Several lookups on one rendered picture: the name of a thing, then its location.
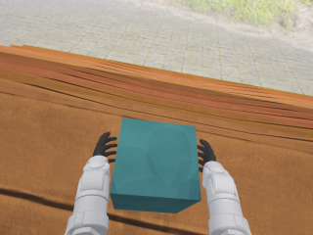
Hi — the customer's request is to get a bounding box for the left robot hand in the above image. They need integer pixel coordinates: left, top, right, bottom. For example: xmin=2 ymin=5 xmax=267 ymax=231
xmin=92 ymin=131 xmax=117 ymax=163

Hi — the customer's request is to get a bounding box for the robot left forearm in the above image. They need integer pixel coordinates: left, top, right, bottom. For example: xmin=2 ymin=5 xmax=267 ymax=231
xmin=65 ymin=155 xmax=111 ymax=235

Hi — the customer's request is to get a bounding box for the right robot hand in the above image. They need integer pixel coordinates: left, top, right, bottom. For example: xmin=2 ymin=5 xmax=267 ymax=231
xmin=197 ymin=139 xmax=216 ymax=173

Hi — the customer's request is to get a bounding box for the carton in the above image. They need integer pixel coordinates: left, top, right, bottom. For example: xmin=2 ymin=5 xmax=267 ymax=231
xmin=110 ymin=117 xmax=201 ymax=213

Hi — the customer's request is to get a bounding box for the robot right forearm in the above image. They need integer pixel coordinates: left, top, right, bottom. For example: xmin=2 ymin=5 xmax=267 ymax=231
xmin=202 ymin=161 xmax=251 ymax=235

